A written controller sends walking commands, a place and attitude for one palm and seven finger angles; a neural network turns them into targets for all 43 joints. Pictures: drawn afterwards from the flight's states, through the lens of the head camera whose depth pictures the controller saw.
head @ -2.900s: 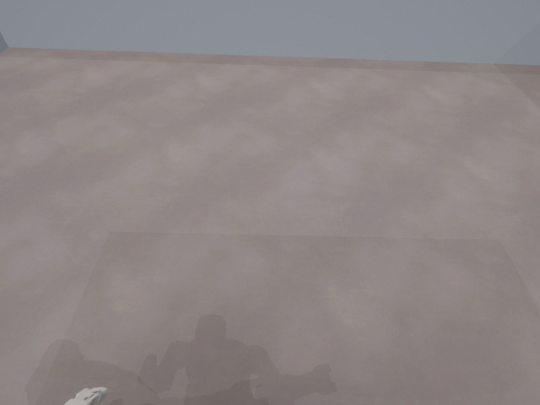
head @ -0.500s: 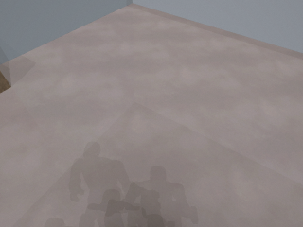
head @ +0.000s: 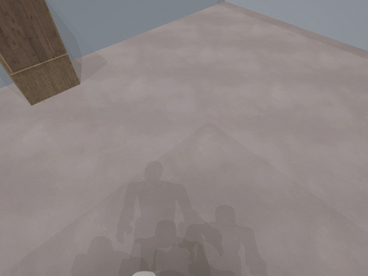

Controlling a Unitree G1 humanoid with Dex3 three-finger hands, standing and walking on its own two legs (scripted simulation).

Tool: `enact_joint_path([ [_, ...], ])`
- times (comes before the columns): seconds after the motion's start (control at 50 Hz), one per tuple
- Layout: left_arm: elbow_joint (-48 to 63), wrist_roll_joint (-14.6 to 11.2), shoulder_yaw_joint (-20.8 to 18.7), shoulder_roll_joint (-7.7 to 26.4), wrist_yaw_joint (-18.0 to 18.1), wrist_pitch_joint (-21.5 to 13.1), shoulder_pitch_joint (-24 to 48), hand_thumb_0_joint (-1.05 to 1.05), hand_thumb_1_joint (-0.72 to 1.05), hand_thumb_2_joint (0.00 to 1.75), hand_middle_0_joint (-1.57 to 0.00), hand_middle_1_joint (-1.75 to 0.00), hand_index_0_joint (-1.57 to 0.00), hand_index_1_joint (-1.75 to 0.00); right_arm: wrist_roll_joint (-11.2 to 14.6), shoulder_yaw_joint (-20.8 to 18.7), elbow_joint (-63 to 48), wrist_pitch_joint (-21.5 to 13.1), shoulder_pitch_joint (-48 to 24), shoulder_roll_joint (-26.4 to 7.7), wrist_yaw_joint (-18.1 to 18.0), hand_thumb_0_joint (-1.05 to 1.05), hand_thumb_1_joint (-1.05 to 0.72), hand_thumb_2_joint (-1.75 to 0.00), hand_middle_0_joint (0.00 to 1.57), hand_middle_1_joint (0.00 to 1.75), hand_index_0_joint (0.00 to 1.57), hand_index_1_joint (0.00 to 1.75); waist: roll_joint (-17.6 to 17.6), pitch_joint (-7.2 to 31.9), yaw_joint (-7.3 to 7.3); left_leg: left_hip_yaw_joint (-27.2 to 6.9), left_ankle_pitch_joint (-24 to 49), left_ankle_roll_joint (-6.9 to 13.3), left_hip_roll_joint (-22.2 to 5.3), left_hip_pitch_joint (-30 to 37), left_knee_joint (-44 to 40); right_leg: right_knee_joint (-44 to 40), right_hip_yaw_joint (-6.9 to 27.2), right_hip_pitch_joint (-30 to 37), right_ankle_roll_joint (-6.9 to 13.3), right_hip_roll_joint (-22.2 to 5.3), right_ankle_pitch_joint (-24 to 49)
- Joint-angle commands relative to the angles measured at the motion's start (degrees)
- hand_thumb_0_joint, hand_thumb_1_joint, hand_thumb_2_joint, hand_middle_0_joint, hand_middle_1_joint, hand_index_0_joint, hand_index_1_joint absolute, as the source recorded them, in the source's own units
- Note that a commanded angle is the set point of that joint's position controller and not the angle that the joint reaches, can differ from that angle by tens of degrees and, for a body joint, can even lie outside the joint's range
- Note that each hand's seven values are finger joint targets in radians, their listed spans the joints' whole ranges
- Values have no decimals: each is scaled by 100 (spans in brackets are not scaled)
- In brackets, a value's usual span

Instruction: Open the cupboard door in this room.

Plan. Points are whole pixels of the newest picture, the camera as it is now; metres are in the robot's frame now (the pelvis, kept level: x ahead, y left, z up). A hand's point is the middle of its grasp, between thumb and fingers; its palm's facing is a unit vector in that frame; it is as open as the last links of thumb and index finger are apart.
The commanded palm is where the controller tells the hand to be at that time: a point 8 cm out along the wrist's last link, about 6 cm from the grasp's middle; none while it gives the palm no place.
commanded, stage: stand and wait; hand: left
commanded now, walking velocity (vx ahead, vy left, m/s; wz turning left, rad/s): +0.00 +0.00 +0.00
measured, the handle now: out of the picture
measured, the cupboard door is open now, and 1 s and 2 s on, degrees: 0 0 0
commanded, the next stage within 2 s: turn or walk to find it in 0.22 s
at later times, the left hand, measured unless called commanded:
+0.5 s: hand out of the picture +0.00 +0.23 -0.17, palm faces +0.12 -0.96 -0.24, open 7.4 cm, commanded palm none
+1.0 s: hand out of the picture -0.11 +0.23 -0.19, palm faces +0.21 -0.96 -0.18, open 7.4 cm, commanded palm none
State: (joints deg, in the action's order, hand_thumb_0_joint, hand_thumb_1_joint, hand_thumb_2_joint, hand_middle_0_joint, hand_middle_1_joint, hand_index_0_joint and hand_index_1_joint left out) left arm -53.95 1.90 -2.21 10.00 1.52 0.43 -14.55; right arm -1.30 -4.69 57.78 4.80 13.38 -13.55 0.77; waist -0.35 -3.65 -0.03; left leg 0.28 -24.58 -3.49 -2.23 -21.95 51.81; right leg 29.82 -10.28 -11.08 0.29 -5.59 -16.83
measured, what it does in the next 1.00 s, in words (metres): steps on the spot: left foot, then right foot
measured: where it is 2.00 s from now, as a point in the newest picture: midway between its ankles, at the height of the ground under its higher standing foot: outside the picture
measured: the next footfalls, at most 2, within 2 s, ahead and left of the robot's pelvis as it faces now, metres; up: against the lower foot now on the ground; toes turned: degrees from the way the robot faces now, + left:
left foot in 0.08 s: +0.03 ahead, +0.14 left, +0.00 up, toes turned +4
right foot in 0.52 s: -0.01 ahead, -0.08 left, +0.00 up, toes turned +2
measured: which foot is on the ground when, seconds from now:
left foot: up 0.00-0.06, down 0.08-0.52, up 0.54-0.84, down 0.86-1.00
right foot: down 0.00-0.10, up 0.12-0.50, down 0.52-1.00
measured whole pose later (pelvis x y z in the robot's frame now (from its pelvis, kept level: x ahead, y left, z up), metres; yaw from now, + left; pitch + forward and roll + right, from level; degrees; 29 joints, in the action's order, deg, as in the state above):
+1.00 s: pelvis -0.08 +0.05 +0.00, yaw +8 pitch -2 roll +1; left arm -63.0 0.8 -1.7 10.9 1.7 2.0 -15.8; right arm -1.3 -1.3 63.0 0.5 13.4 -7.9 -1.9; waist -3.5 -2.3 1.8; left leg 4.3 -16.5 0.7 -0.6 -9.8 28.4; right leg 31.2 -5.3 -12.7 -1.5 -4.8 -17.7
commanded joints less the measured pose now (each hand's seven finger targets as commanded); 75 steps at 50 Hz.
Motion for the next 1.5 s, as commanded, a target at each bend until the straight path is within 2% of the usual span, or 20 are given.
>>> enact_joint_path([
  [0.0,101,13,-312,1272,62,-60,-333,0,90,90,-20,-30,-20,-30,87,67,-473,-294,-211,-121,-67,0,-90,-90,20,30,20,30,-1124,463,172,403,145,63,198,358,-1620,-436,1078,525,697,-1255,3123],
  [0.04,62,-88,-271,1132,58,-18,-150,0,90,90,-20,-30,-20,-30,77,60,-273,-388,274,-309,-86,0,-90,-90,20,30,20,30,-603,655,-120,287,1637,144,36,1572,-2979,218,642,-85,230,-902,2282],
  [0.08,189,-129,-90,536,38,55,-257,0,90,90,-20,-30,-20,-30,50,-61,-268,-448,409,-1058,-146,0,-90,-90,20,30,20,30,1727,780,-126,-1636,4216,900,-1812,2202,-3314,1783,379,-1500,-336,7,-1570],
  [0.1,148,-111,-101,600,61,110,-150,0,90,90,-20,-30,-20,-30,10,-43,-287,-405,271,-1043,-167,0,-90,-90,20,30,20,30,1253,662,-170,-1407,3689,1277,-1937,1581,-3352,2332,714,-1200,-264,-15,-1777],
  [0.2,-362,-79,-69,495,-33,158,-263,0,90,90,-20,-30,-20,-30,32,160,-272,-497,-348,-519,-305,0,-90,-90,20,30,20,30,919,112,49,-643,3406,1152,-1166,1238,-3530,2487,951,-1206,-308,4,-799],
  [0.38,-192,-104,-95,457,12,125,-87,0,90,90,-20,-30,-20,-30,9,-14,-230,-405,-141,-724,-225,0,-90,-90,20,30,20,30,786,345,-91,-1318,3176,1331,-1184,1339,-3364,1085,725,-779,-355,192,-797],
  [0.46,-192,-114,-141,516,49,27,-466,0,90,90,-20,-30,-20,-30,51,-38,-312,-393,-309,-667,-178,0,-90,-90,20,30,20,30,648,634,152,-1277,2817,1018,-820,858,-2862,-484,689,204,-306,201,356],
  [0.48,-190,-86,-185,728,73,-18,-497,0,90,90,-20,-30,-20,-30,87,-35,-346,-391,-315,-502,-143,0,-90,-90,20,30,20,30,162,621,175,-1044,2200,759,-519,274,-2501,-962,1057,734,-203,-169,668],
  [0.52,-54,-11,-291,1353,96,-43,-508,0,90,90,-20,-30,-20,-30,72,16,-604,-330,-547,-187,-108,0,-90,-90,20,30,20,30,-1544,309,334,-86,-495,273,444,-750,-571,-1591,2709,474,803,-2004,1021],
  [0.62,103,-41,-160,793,89,-94,251,0,90,90,-20,-30,-20,-30,16,-23,-110,-184,68,-135,-58,0,-90,-90,20,30,20,30,-658,-26,-92,-172,203,199,117,-457,874,-1424,1365,-261,717,-1075,1119],
  [0.74,-198,-5,-190,974,65,-88,-221,0,90,90,-20,-30,-20,-30,48,102,-86,-273,-127,48,-103,0,-90,-90,20,30,20,30,-845,39,207,234,-34,118,-16,91,-884,-1203,1352,62,848,-1112,1562],
  [0.8,-336,-71,-157,918,63,-65,-132,0,90,90,-20,-30,-20,-30,62,175,135,-377,307,112,-156,0,-90,-90,20,30,20,30,-730,299,13,353,974,135,23,1146,-2453,-716,1130,-133,540,-858,1607],
  [0.82,-349,-121,-116,805,54,-46,-100,0,90,90,-20,-30,-20,-30,73,183,238,-432,492,15,-167,0,-90,-90,20,30,20,30,-353,378,-59,166,1534,192,-96,1588,-2940,-432,989,-362,313,-642,1324],
  [0.86,-342,-171,-25,368,35,-1,-282,0,90,90,-20,-30,-20,-30,29,134,210,-532,409,-505,-223,0,-90,-90,20,30,20,30,1087,451,107,-988,2750,684,-1242,1424,-3306,68,523,-473,-129,-19,189],
  [0.9,-482,-127,15,300,29,57,-82,0,90,90,-20,-30,-20,-30,15,177,232,-541,39,-413,-273,0,-90,-90,20,30,20,30,1390,71,125,-914,2259,800,-1186,842,-3707,236,508,-256,-213,35,-206],
  [1.0,-903,-100,95,336,-7,12,-502,0,90,90,-20,-30,-20,-30,74,240,327,-576,75,-219,-332,0,-90,-90,20,30,20,30,592,161,185,-361,2640,672,-748,1076,-3250,-552,717,146,-180,-58,810],
  [1.1,-845,-81,-5,545,22,29,-318,0,90,90,-20,-30,-20,-30,80,185,239,-437,50,-278,-230,0,-90,-90,20,30,20,30,-107,-250,99,-394,1231,541,-504,487,-3194,-638,717,-75,-172,-265,403],
  [1.3,-241,-48,-269,782,22,84,-248,0,90,90,-20,-30,-20,-30,-13,44,-354,-311,8,-455,-108,0,-90,-90,20,30,20,30,95,98,77,-795,395,636,-295,-364,-2794,-397,735,-300,-55,-496,-729],
  [1.4,78,-23,-391,1144,52,59,-45,0,90,90,-20,-30,-20,-30,-9,1,-556,-291,142,-276,-65,0,-90,-90,20,30,20,30,-1030,654,81,33,586,411,62,-378,-1028,-976,1226,-114,471,-1633,-681],
  [1.48,240,0,-383,1131,65,44,254,0,90,90,-20,-30,-20,-30,20,2,-639,-328,167,-244,-10,0,-90,-90,20,30,20,30,-758,660,-46,240,345,274,-162,48,-1280,-152,560,-223,482,-1762,1132],
])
